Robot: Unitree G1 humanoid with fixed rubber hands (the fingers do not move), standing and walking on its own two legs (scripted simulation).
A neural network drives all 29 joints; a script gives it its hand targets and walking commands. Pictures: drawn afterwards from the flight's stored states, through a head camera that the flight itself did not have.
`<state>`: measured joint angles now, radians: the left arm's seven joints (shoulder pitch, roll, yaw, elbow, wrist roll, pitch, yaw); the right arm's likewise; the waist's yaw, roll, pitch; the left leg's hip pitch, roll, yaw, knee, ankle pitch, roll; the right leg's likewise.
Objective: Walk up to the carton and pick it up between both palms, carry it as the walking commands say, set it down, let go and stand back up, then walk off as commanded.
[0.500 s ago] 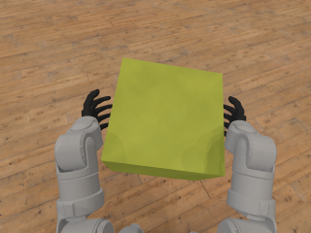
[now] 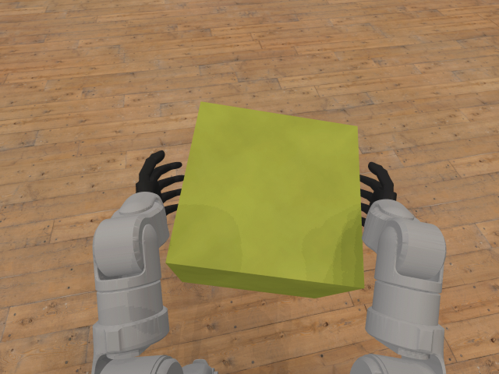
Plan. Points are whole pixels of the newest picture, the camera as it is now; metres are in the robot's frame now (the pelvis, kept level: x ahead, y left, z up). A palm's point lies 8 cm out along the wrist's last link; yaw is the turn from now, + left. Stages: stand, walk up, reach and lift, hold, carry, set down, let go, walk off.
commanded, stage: carry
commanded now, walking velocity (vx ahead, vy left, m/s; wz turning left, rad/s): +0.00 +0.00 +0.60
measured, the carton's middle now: (263, 209) +0.38 -0.02 +0.03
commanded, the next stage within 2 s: none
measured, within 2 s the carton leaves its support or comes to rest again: neither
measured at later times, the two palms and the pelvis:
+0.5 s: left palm out of the picture +0.25 +0.30 +0.10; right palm (255, 218) +0.33 -0.01 +0.09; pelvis -0.04 +0.06 +0.00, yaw +13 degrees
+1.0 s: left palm out of the picture +0.17 +0.42 +0.12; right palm (158, 246) +0.29 +0.12 +0.11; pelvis -0.07 +0.15 +0.00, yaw +18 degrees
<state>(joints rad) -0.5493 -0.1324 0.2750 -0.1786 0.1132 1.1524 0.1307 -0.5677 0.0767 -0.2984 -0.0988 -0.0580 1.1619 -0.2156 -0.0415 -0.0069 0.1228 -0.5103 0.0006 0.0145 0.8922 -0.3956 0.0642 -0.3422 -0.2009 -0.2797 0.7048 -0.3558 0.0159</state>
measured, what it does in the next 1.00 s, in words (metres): steps to the left, turning left: left foot, then right foot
